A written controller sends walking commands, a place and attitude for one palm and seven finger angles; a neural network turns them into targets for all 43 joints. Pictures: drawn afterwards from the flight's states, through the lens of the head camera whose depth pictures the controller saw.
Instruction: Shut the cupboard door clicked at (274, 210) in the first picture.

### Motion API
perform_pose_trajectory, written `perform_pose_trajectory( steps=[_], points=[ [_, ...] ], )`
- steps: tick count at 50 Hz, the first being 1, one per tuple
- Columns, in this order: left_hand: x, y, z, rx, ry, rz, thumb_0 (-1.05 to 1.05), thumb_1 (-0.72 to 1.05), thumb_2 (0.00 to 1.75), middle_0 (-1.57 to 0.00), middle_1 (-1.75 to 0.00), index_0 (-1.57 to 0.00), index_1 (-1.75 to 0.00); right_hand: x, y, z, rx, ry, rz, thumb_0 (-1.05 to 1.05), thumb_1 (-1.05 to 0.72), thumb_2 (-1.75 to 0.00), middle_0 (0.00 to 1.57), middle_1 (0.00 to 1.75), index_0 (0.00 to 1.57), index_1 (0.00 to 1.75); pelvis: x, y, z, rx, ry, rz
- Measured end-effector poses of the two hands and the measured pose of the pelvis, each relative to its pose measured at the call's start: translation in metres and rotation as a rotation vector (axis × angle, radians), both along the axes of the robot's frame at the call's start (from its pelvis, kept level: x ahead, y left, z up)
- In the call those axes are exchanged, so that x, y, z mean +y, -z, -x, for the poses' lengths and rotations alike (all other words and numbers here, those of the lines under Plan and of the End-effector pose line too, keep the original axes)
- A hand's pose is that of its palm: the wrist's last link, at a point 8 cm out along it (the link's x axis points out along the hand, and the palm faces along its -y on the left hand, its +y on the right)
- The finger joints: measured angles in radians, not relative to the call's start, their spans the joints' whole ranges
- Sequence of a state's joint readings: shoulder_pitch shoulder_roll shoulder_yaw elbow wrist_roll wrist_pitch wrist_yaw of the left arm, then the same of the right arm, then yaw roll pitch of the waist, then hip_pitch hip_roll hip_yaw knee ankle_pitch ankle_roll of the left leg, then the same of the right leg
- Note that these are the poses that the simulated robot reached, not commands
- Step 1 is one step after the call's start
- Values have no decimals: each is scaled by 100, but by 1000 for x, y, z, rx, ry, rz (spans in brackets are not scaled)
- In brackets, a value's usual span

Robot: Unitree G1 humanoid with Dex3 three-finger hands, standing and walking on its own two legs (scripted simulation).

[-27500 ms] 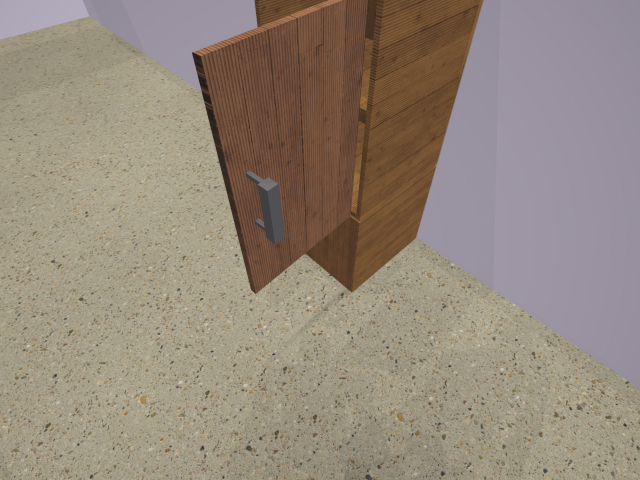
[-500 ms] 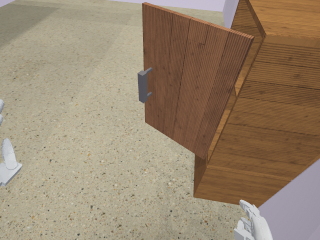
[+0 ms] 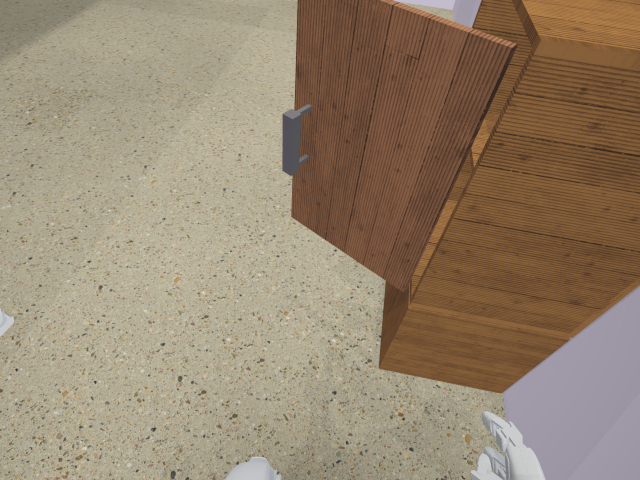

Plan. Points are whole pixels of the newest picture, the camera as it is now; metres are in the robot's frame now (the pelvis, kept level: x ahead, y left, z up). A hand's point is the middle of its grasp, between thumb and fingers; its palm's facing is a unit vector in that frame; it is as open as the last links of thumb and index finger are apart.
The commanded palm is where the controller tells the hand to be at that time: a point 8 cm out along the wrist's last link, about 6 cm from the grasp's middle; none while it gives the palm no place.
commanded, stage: step back with the hand held close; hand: left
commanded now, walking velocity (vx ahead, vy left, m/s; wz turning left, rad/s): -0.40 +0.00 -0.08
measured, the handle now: (298, 139) +0.77 +0.08 -0.03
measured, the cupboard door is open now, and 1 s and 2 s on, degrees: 61 61 61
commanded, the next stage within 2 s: stop stepping back and stand still in 0.68 s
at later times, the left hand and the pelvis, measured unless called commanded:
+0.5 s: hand out of the picture +0.08 +0.32 +0.20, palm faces +0.53 -0.73 -0.43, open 7.4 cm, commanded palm +0.04 +0.33 +0.20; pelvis -0.09 +0.02 +0.00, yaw +3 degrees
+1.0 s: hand out of the picture -0.08 +0.33 +0.22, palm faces +0.36 -0.83 -0.43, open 7.4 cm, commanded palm -0.09 +0.37 +0.20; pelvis -0.27 +0.09 +0.01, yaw -7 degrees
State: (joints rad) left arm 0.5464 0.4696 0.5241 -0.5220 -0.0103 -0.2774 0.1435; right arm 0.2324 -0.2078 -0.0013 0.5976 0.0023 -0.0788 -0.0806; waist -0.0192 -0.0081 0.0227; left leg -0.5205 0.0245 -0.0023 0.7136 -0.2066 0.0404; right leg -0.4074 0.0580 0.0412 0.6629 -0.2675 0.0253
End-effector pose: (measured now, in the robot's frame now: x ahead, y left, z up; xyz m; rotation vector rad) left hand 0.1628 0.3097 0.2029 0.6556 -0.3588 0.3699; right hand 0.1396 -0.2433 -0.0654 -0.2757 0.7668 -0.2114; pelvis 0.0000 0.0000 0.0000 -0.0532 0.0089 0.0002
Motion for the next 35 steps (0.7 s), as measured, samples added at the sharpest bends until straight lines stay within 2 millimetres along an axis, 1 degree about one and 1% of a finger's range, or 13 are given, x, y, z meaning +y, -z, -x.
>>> perform_pose_trajectory(
  steps=[5, 9, 12, 15, 17, 19, 22, 25, 26, 27, 29, 32, 35],
  points=[
    [-10, 2, 23, -28, 3, 60, 1, 88, 90, -21, -30, -21, -31, 6, -5, -7, -47, -48, -12, 1, -90, -90, 20, 30, 20, 30, -2, -1, 15, -10, -4, -11],
    [-11, -1, 35, -56, 15, 109, 1, 88, 90, -21, -30, -21, -31, 11, -13, -4, -58, -60, -10, 1, -90, -90, 20, 30, 20, 30, 3, -6, 25, -6, -18, -24],
    [-2, -3, 41, -70, 26, 111, 1, 88, 90, -21, -30, -21, -31, 17, -18, 4, -55, -51, 5, 1, -90, -90, 20, 30, 20, 30, 11, -7, 33, -6, -28, -19],
    [14, -2, 49, -60, 19, 92, 1, 88, 90, -21, -30, -21, -31, 25, -21, 16, -64, -35, 16, 1, -90, -90, 20, 30, 20, 30, 20, -6, 45, -5, -38, 14],
    [25, -3, 56, -45, 1, 81, 1, 88, 90, -21, -30, -21, -31, 32, -21, 25, -59, -37, 19, 1, -90, -90, 20, 30, 20, 30, 22, -8, 55, -2, -70, 52],
    [34, -8, 68, -58, -18, 72, 1, 88, 90, -21, -30, -21, -31, 39, -19, 34, -41, -53, 8, 1, -90, -90, 20, 30, 20, 30, 22, -10, 62, 7, -98, 73],
    [42, -12, 97, -80, -52, 72, 1, 88, 90, -21, -30, -21, -31, 50, -16, 42, -35, -85, -20, 1, -90, -90, 20, 30, 20, 30, 23, -9, 72, 33, -100, 71],
    [42, -6, 124, -65, -77, 76, 1, 89, 90, -21, -30, -21, -30, 60, -10, 45, -67, -123, -44, 1, -90, -90, 20, 30, 20, 30, 24, -1, 88, 57, -49, 28],
    [39, -1, 131, -62, -77, 73, 1, 89, 90, -20, -30, -21, -30, 62, -7, 46, -81, -136, -49, 1, -90, -90, 20, 30, 20, 30, 24, 3, 96, 62, -18, 3],
    [37, 2, 135, -61, -72, 95, 1, 89, 90, -20, -30, -21, -30, 65, -5, 50, -81, -141, -48, 1, -90, -90, 20, 30, 20, 30, 28, 3, 103, 48, -1, 8],
    [37, 3, 138, -78, -55, 137, 1, 88, 90, -20, -30, -21, -30, 71, -6, 61, -65, -138, -40, 1, -90, -90, 20, 30, 20, 30, 37, -2, 109, 15, 20, 8],
    [43, -3, 130, -151, 2, 185, 1, 88, 90, -21, -30, -21, -31, 78, -13, 81, -73, -95, -23, 1, -90, -90, 21, 30, 20, 30, 49, -5, 116, -10, 32, 6],
    [50, -11, 118, -203, 76, 204, 1, 88, 90, -21, -30, -21, -31, 82, -25, 104, -116, -48, -15, 1, -90, -90, 21, 30, 20, 30, 57, -5, 142, -53, 50, 26]
  ],
)
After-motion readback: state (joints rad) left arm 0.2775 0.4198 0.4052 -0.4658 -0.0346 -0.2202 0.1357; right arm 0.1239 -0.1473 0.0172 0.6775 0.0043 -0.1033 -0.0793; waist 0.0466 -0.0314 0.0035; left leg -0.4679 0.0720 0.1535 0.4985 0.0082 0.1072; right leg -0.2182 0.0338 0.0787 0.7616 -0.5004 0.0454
